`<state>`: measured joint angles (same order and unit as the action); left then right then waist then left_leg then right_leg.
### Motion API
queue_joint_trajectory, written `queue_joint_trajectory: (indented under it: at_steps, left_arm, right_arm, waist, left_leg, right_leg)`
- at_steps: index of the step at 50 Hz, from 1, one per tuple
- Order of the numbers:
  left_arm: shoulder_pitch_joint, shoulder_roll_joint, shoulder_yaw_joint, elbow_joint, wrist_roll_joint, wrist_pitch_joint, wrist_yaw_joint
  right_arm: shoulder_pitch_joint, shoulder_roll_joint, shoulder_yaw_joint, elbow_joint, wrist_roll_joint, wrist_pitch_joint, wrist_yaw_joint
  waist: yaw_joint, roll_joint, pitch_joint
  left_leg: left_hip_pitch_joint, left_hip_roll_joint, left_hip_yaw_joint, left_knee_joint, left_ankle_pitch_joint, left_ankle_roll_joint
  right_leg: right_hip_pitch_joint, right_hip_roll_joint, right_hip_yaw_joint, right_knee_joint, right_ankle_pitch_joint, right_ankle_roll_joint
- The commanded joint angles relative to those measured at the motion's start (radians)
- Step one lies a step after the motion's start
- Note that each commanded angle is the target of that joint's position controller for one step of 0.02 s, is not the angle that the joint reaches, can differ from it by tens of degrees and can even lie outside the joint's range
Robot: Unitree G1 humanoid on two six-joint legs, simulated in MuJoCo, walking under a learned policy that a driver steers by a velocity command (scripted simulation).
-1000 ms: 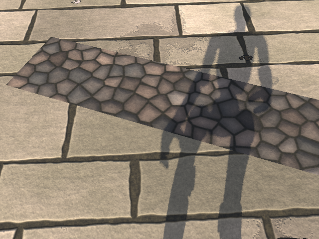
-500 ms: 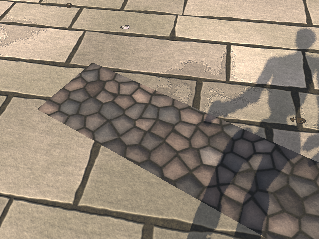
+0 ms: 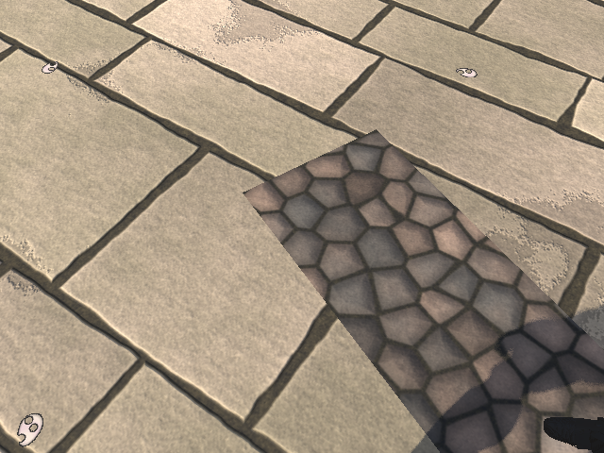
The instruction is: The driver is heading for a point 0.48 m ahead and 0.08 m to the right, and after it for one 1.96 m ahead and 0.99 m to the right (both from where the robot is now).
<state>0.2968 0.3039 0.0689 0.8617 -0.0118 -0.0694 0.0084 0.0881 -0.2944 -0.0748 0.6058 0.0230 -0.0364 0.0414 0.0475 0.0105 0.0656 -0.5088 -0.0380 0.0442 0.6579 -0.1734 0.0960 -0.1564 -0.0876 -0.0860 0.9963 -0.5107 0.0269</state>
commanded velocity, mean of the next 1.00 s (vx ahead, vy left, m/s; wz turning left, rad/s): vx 0.33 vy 0.00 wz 0.01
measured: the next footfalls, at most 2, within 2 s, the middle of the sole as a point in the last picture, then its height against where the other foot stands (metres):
right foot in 0.44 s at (375, 449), level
left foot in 0.94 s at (273, 408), level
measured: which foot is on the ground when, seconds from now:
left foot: down 0.00-0.46, up 0.48-0.92, down 0.94-1.00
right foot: up 0.00-0.42, down 0.44-0.94, up 0.96-1.00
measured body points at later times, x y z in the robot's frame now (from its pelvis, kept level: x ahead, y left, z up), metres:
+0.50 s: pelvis +0.29 -0.03 +0.01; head +0.32 -0.02 +0.46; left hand +0.45 +0.25 -0.07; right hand +0.38 -0.31 -0.11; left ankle +0.10 +0.07 -0.67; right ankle +0.40 -0.11 -0.72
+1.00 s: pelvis +0.42 +0.01 +0.02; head +0.45 +0.02 +0.47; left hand +0.56 +0.29 -0.09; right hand +0.58 -0.27 -0.06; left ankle +0.47 +0.12 -0.72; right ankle +0.39 -0.11 -0.68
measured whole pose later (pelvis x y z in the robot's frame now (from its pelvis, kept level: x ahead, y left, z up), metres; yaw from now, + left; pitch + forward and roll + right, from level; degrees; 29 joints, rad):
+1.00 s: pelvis +0.42 +0.01 +0.02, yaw -6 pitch +2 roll +0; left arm 0.22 0.33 0.08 0.70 -0.01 0.03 0.03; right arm 0.12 -0.27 -0.06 0.68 -0.02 -0.03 -0.02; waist 0.04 -0.04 0.01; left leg -0.34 -0.03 -0.06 0.48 -0.18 0.01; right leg -0.39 0.12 0.16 0.83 -0.52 0.01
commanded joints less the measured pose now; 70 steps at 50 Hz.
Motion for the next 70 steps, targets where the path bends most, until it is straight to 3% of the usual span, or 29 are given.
queue_joint_trajectory:
  at_steps: [1,2,3,7,13,17,20,22,23,24,25,26,28,33,38,42,45,46,47,48,49,50,52,58,64,67,68,69,70]
  left_arm:
    - [-0.114,0.138,0.011,-0.172,-0.031,-0.079,-0.017]
    - [-0.106,0.127,0.011,-0.154,-0.007,-0.081,-0.007]
    - [-0.092,0.134,0.019,-0.145,0.015,-0.071,-0.001]
    - [-0.085,0.098,0.016,-0.159,0.03,-0.032,-0.003]
    - [-0.289,0.035,-0.014,-0.209,0.019,-0.04,-0.023]
    - [-0.36,0.07,-0.006,-0.242,0.008,-0.053,-0.042]
    - [-0.316,0.092,0.005,-0.245,0.008,-0.06,-0.047]
    - [-0.133,0.137,0.029,-0.197,0.014,-0.063,-0.04]
    - [0.014,0.188,0.039,-0.181,0.032,-0.064,-0.038]
    - [0.09,0.256,0.06,-0.15,0.04,-0.053,-0.045]
    - [0.089,0.168,0.035,-0.152,0.003,-0.047,-0.053]
    - [0.011,0.124,0.02,-0.17,-0.004,-0.039,-0.051]
    - [-0.074,0.096,0.006,-0.19,0.006,-0.024,-0.047]
    - [-0.083,0.161,0.029,-0.176,0.013,-0.003,-0.024]
    - [-0.069,0.174,0.04,-0.174,-0.013,0.045,0.006]
    - [-0.063,0.17,0.043,-0.185,-0.01,0.077,0.019]
    - [-0.109,0.156,0.041,-0.213,-0.016,0.091,0.026]
    - [-0.102,0.129,0.034,-0.222,-0.016,0.092,0.028]
    - [-0.05,0.073,0.017,-0.229,0.002,0.09,0.025]
    - [0.015,0.061,0.014,-0.25,0.0,0.085,0.023]
    - [0.036,0.145,0.033,-0.236,0.009,0.079,0.021]
    - [0.018,0.195,0.054,-0.216,-0.003,0.086,0.02]
    - [0.005,0.178,0.059,-0.205,-0.007,0.117,0.028]
    - [-0.106,0.086,0.027,-0.281,-0.009,0.123,0.006]
    - [-0.12,0.104,0.033,-0.312,-0.007,0.132,-0.021]
    - [-0.035,0.117,0.049,-0.286,-0.002,0.133,-0.024]
    - [-0.008,0.195,0.072,-0.292,-0.003,0.13,-0.01]
    - [-0.025,0.302,0.086,-0.329,0.015,0.122,-0.003]
    - [0.013,0.255,0.076,-0.325,0.044,0.098,-0.01]
  right_arm:
    - [0.287,-0.178,-0.055,0.004,-0.005,-0.025,-0.006]
    - [0.211,-0.152,-0.046,-0.007,-0.004,-0.028,-0.008]
    - [0.156,-0.121,-0.034,-0.019,-0.011,-0.028,-0.01]
    - [0.145,-0.136,-0.037,-0.014,-0.015,-0.037,-0.03]
    - [0.245,-0.135,-0.03,0.048,-0.006,-0.033,-0.052]
    - [0.306,-0.141,-0.029,0.091,-0.002,-0.029,-0.051]
    - [0.306,-0.149,-0.033,0.107,-0.006,-0.016,-0.054]
    - [0.273,-0.13,-0.023,0.099,-0.012,-0.011,-0.054]
    - [0.27,-0.097,-0.005,0.074,-0.031,-0.011,-0.059]
    - [0.413,-0.041,0.009,0.079,-0.015,-0.024,-0.06]
    - [0.4,-0.1,0.006,0.087,-0.025,-0.034,-0.056]
    - [0.295,-0.143,-0.007,0.07,-0.013,-0.036,-0.053]
    - [0.17,-0.129,-0.006,0.036,-0.039,-0.038,-0.056]
    - [0.19,-0.064,0.005,0.033,-0.034,-0.008,-0.079]
    - [0.082,-0.067,0.001,0.022,-0.029,0.017,-0.082]
    - [-0.003,-0.075,-0.004,-0.002,-0.02,0.005,-0.069]
    - [0.05,-0.09,-0.016,0.014,-0.014,-0.02,-0.059]
    - [0.076,-0.115,-0.025,0.023,-0.02,-0.027,-0.061]
    - [0.095,-0.177,-0.037,0.011,-0.039,-0.024,-0.071]
    - [0.088,-0.213,-0.044,0.017,-0.069,-0.007,-0.07]
    - [0.097,-0.172,-0.04,0.017,-0.058,-0.004,-0.067]
    - [0.07,-0.117,-0.024,0.008,-0.051,-0.005,-0.068]
    - [0.006,-0.089,-0.013,0.001,-0.034,0.005,-0.068]
    - [0.04,-0.138,-0.03,0.031,-0.041,0.03,-0.084]
    - [0.032,-0.188,-0.048,0.047,-0.016,0.034,-0.065]
    - [0.052,-0.161,-0.044,0.074,0.007,0.032,-0.063]
    - [0.093,-0.112,-0.031,0.08,-0.02,0.031,-0.058]
    - [0.054,-0.077,-0.015,0.021,-0.061,0.03,-0.061]
    - [-0.033,-0.122,-0.03,0.007,-0.047,0.027,-0.072]
  waist:
    - [-0.146,0.077,-0.247]
    - [-0.093,-0.007,-0.18]
    - [-0.055,-0.009,-0.136]
    - [-0.016,0.025,-0.115]
    - [-0.11,0.065,-0.069]
    - [-0.137,0.075,-0.033]
    - [-0.106,0.107,-0.032]
    - [-0.013,0.092,-0.149]
    - [0.042,0.003,-0.296]
    - [-0.004,-0.289,-0.413]
    - [0.007,-0.259,-0.399]
    - [0.01,-0.154,-0.264]
    - [-0.016,-0.009,-0.137]
    - [-0.076,-0.105,-0.179]
    - [-0.051,-0.115,-0.192]
    - [-0.028,-0.149,-0.153]
    - [-0.072,-0.166,-0.145]
    - [-0.072,-0.143,-0.156]
    - [-0.043,0.018,-0.22]
    - [0.004,0.245,-0.204]
    - [-0.018,0.219,-0.21]
    - [-0.025,0.137,-0.184]
    - [-0.015,0.103,-0.144]
    - [-0.065,0.157,-0.154]
    - [-0.067,0.173,-0.157]
    - [-0.02,0.117,-0.157]
    - [-0.035,-0.083,-0.157]
    - [-0.042,-0.342,-0.133]
    - [0.041,-0.234,-0.191]
  left_leg:
    - [0.755,0.322,-0.643,-0.362,-0.087,0.252]
    - [0.595,0.274,-0.536,-0.365,0.006,0.214]
    - [0.478,0.235,-0.457,-0.385,0.109,0.191]
    - [0.289,0.185,-0.35,-0.431,0.281,0.207]
    - [0.268,0.135,-0.258,-0.432,0.156,0.129]
    - [0.391,0.204,-0.332,-0.372,0.13,0.124]
    - [0.481,0.242,-0.375,-0.309,0.257,0.101]
    - [0.479,0.17,-0.292,-0.099,0.532,0.058]
    - [0.348,0.104,-0.229,0.174,0.401,0.013]
    - [-0.023,-0.064,-0.139,0.556,-0.146,-0.088]
    - [-0.148,-0.046,-0.2,0.657,-0.421,-0.1]
    - [-0.195,0.006,-0.193,0.692,-0.366,-0.108]
    - [-0.158,0.062,-0.141,0.589,-0.282,-0.125]
    - [-0.018,0.05,-0.112,0.312,-0.211,-0.168]
    - [0.047,0.015,-0.132,0.138,-0.034,-0.181]
    - [0.077,-0.011,-0.153,-0.008,-0.059,-0.174]
    - [0.195,-0.008,-0.146,-0.245,0.034,-0.143]
    - [0.296,0.056,-0.168,-0.323,0.148,-0.114]
    - [0.445,0.266,-0.33,-0.302,0.347,-0.031]
    - [0.512,0.439,-0.55,-0.298,0.575,0.144]
    - [0.486,0.489,-0.597,-0.309,0.558,0.216]
    - [0.453,0.417,-0.478,-0.297,0.501,0.18]
    - [0.396,0.317,-0.319,-0.295,0.399,0.111]
    - [0.41,0.302,-0.167,-0.328,0.392,0.137]
    - [0.391,0.347,-0.117,-0.301,0.33,0.118]
    - [0.297,0.298,-0.035,-0.158,0.184,0.008]
    - [0.121,0.212,0.069,0.054,-0.041,-0.092]
    - [-0.164,0.057,0.08,0.299,-0.487,-0.178]
    - [-0.163,0.05,-0.079,0.471,-0.517,-0.174]
  right_leg:
    - [-0.703,0.024,0.167,0.348,0.064,-0.041]
    - [-0.63,-0.017,0.167,0.262,0.136,-0.037]
    - [-0.558,-0.042,0.167,0.194,0.182,-0.031]
    - [-0.459,-0.034,0.144,0.055,0.271,0.024]
    - [-0.389,0.03,0.116,-0.364,0.642,0.032]
    - [-0.419,0.043,0.131,-0.465,0.596,-0.011]
    - [-0.379,0.059,0.116,-0.504,0.457,-0.058]
    - [-0.124,0.078,0.079,-0.536,0.489,-0.119]
    - [0.136,-0.068,0.249,-0.494,0.647,-0.193]
    - [0.468,-0.267,0.669,-0.553,0.633,-0.377]
    - [0.483,-0.287,0.814,-0.643,0.612,-0.378]
    - [0.369,-0.254,0.666,-0.63,0.674,-0.335]
    - [0.138,-0.173,0.468,-0.634,0.962,-0.298]
    - [-0.002,-0.097,0.354,-0.659,1.128,-0.291]
    - [-0.067,-0.06,0.374,-0.658,0.823,-0.24]
    - [-0.057,-0.049,0.468,-0.63,0.609,-0.226]
    - [-0.038,-0.017,0.533,-0.557,0.579,-0.184]
    - [-0.078,0.019,0.521,-0.507,0.493,-0.145]
    - [-0.179,0.095,0.421,-0.321,0.201,-0.093]
    - [-0.392,0.227,0.261,-0.144,-0.19,-0.038]
    - [-0.446,0.157,0.23,0.071,-0.185,0.009]
    - [-0.45,0.132,0.23,0.16,-0.11,0.03]
    - [-0.456,0.107,0.209,0.21,0.002,0.067]
    - [-0.388,0.062,0.117,-0.012,0.107,0.084]
    - [-0.222,0.061,0.048,-0.277,0.149,0.023]
    - [-0.013,0.103,0.034,-0.56,0.366,-0.058]
    - [0.133,-0.039,0.246,-0.628,0.631,-0.12]
    - [0.18,-0.292,0.592,-0.632,0.886,-0.317]
    - [0.115,-0.306,0.611,-0.66,0.81,-0.395]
